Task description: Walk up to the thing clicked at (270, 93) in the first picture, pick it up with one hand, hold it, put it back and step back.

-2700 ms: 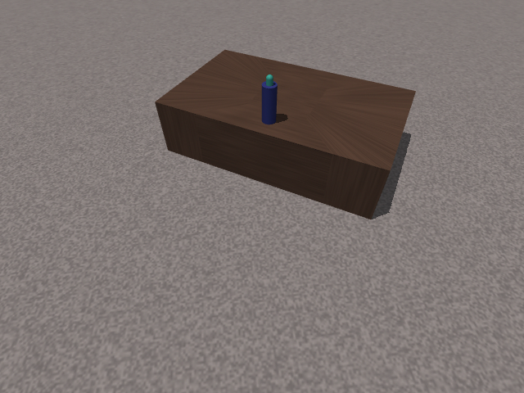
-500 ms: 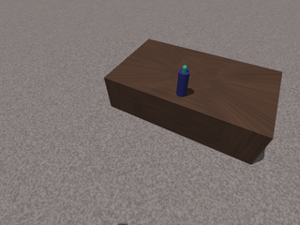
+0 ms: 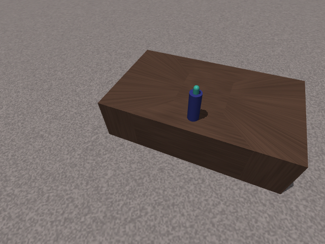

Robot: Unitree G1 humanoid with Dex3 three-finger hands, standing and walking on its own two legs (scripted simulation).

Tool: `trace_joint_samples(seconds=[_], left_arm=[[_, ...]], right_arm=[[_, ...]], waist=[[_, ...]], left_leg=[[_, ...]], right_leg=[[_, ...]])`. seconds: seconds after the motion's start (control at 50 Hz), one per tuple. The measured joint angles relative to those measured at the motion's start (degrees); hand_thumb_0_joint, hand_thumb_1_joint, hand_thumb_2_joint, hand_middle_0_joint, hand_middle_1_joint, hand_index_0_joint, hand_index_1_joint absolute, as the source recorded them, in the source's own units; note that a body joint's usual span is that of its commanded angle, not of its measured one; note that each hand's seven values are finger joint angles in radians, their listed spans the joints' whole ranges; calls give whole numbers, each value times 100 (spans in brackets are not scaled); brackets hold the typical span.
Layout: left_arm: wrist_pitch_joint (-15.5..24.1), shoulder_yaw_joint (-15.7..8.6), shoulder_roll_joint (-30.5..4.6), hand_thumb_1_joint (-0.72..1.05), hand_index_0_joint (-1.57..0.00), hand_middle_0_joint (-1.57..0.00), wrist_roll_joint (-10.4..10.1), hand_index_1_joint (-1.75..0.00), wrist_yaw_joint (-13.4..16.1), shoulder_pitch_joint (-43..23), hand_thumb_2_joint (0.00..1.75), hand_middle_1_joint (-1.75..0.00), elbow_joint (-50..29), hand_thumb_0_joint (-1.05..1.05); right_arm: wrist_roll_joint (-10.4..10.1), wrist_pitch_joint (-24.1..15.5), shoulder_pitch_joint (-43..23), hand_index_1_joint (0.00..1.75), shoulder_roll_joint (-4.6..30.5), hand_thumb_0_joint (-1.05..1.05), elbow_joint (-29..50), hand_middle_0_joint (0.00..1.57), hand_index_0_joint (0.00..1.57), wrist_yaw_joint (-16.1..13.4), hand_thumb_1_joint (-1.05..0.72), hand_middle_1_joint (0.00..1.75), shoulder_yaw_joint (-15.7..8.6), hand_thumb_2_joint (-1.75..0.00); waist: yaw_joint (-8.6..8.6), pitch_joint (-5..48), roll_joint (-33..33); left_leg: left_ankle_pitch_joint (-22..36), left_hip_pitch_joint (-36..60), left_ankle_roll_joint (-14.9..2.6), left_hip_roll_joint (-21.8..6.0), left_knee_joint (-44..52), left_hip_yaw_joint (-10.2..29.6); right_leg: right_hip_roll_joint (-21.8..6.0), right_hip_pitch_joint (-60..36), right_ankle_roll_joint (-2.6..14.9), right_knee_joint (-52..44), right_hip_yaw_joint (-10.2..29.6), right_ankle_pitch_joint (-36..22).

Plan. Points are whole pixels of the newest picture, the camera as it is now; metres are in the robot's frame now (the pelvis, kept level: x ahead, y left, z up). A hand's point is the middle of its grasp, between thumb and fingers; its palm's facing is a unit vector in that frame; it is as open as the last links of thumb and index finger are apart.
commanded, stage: walk up
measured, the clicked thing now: (194, 102) +0.89 -0.20 -0.30
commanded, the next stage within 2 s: none
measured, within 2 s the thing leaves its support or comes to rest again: neither
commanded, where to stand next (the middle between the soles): +0.25 +0.03 m, yaw -1 degrees
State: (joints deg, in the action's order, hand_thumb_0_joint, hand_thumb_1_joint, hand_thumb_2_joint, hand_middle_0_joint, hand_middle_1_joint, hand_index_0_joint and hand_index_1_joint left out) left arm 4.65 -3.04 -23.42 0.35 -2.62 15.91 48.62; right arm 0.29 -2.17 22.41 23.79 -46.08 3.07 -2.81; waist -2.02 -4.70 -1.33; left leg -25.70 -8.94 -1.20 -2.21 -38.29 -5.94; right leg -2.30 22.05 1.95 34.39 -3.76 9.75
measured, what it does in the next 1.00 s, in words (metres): walks ahead: left foot, then right foot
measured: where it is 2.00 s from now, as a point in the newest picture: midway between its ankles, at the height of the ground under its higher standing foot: outside the picture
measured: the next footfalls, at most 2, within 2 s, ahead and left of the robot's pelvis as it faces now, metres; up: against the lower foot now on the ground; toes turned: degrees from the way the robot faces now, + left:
left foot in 0.36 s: +0.22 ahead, +0.19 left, +0.00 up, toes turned +4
right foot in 0.72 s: +0.24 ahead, -0.06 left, +0.00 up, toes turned -4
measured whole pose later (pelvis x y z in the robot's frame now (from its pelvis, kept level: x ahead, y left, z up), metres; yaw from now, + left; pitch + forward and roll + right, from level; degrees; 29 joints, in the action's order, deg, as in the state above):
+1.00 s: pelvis +0.17 +0.07 +0.01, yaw -2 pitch -2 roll +1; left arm 0.8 0.2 -20.5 -0.3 -0.9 5.9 59.5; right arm -0.2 -2.1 6.9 20.2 -60.2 0.5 0.9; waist -0.2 -4.0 -0.1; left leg -15.5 -12.4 0.4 -2.3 -30.2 -5.3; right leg -2.1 15.3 -0.5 31.6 -0.9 14.1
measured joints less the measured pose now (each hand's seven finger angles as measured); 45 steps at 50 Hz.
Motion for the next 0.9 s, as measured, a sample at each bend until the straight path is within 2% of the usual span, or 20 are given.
trace_joint_samples(seconds=[0.02,0.06,0.12,0.16,0.22,0.32,0.36,0.38,0.4,0.46,0.5,0.54,0.66,0.7,0.72,0.76,0.82,0.9], left_arm=[[45,-16,30,91,-21,-20,10,-30,37,-25,90,-30,-32,0],[90,27,83,91,-21,-20,-26,-30,79,-39,90,-30,-90,0],[87,99,176,91,-21,-20,-54,-30,108,10,90,-30,-125,0],[78,115,185,91,-21,-20,-35,-30,109,94,90,-30,-138,0],[58,92,117,90,-21,-21,12,-30,86,228,90,-30,-141,0],[-36,42,-103,90,-21,-21,45,-30,65,404,90,-30,-87,0],[-125,44,-180,90,-21,-21,46,-30,80,445,90,-30,-50,0],[-180,38,-226,90,-21,-21,47,-30,100,439,90,-30,-14,0],[-247,29,-242,90,-21,-20,31,-30,127,415,90,-30,47,0],[-360,66,-232,91,-21,-20,-1,-30,200,294,90,-30,254,1],[-342,85,-241,91,-21,-20,-36,-30,218,213,90,-30,318,1],[-320,93,-214,91,-21,-20,-42,-30,209,141,90,-30,343,1],[-388,93,-45,91,-21,-20,-19,-30,193,-97,90,-30,430,0],[-387,89,-13,91,-21,-20,-11,-30,206,-177,90,-30,479,0],[-378,83,8,91,-21,-20,2,-30,220,-227,90,-30,520,0],[-372,109,93,91,-21,-20,17,-30,231,-343,90,-30,610,0],[-403,215,163,91,-21,-20,-12,-30,197,-515,90,-30,728,0],[-404,298,267,91,-21,-20,-39,-30,173,-746,90,-30,872,0]], right_arm=[[2,44,-35,30,8,1,-37,20,21,-19,-90,30,-3,-90],[18,143,-161,30,11,1,-140,20,21,-49,-90,30,15,-90],[-1,182,-332,30,60,1,-227,20,21,-43,-90,30,10,-90],[15,157,-415,30,85,1,-233,20,21,2,-90,30,-13,-90],[64,126,-486,30,104,1,-228,20,21,88,-90,30,-63,-90],[101,71,-527,30,141,1,-308,20,21,138,-90,30,-139,-90],[103,5,-503,30,172,1,-353,20,21,87,-90,30,-161,-90],[111,-32,-525,30,144,1,-389,20,21,37,-90,30,-171,-90],[126,-62,-546,30,104,1,-404,20,21,-7,-90,30,-166,-90],[87,-110,-585,30,-20,1,-362,20,21,-63,-90,30,-78,-90],[71,-133,-579,30,-118,1,-325,20,21,-113,-90,30,0,-90],[61,-141,-570,30,-158,1,-315,20,21,-144,-90,30,57,-90],[42,-79,-655,30,-124,1,-360,20,21,-244,-90,30,142,-90],[5,-29,-719,30,-115,1,-406,20,21,-266,-90,30,174,-90],[-19,-1,-770,30,-115,1,-448,20,21,-278,-90,30,190,-90],[-65,65,-931,30,-139,1,-574,20,21,-310,-90,30,207,-90],[-73,62,-1112,30,-232,1,-783,20,21,-326,-90,30,244,-90],[-59,18,-1315,30,-292,1,-1077,20,21,-278,-90,30,323,-90]], waist=[[23,-26,-97],[90,-59,-186],[176,-52,-320],[216,-26,-354],[273,19,-305],[369,103,-125],[380,155,-43],[378,139,96],[379,137,211],[275,101,303],[220,40,394],[182,-10,429],[119,-121,330],[128,-119,288],[154,-121,253],[156,-149,110],[160,-103,149],[188,0,83]], left_leg=[[-153,-174,-54,-30,-553,149],[-320,-608,-91,115,-1653,457],[-33,-1209,-76,143,-2323,645],[220,-1510,-22,36,-2182,676],[431,-1752,69,-154,-1492,640],[927,-1609,129,-281,-203,540],[1219,-1358,138,-209,219,475],[1394,-1317,144,-107,184,398],[1307,-1327,130,-43,45,314],[1089,-1237,32,-62,-34,259],[1118,-1067,15,-49,163,219],[1143,-935,-6,-32,328,187],[950,-846,-11,-25,243,117],[780,-924,21,-39,-5,106],[682,-966,50,-68,-151,98],[581,-969,95,-146,-271,147],[697,-790,109,-1,7,103],[817,-611,108,-7,340,70]], right_leg=[[56,14,-16,199,-41,97],[66,-40,-26,410,-50,343],[55,-326,-56,159,-56,377],[40,-509,-65,-75,-52,342],[-22,-693,-57,-267,-32,382],[-163,-812,-147,-104,15,721],[-249,-757,-196,231,56,1008],[-364,-694,-147,498,137,1201],[-389,-566,-92,863,278,1401],[-62,-60,-3,2105,497,1787],[25,182,13,2398,493,1686],[10,316,-13,2283,412,1563],[-58,125,-51,1042,256,1110],[-20,-149,-1,485,230,774],[14,-251,-64,301,241,565],[85,-279,-197,354,207,616],[-29,-296,-255,417,279,718],[-5,-445,-273,120,298,601]])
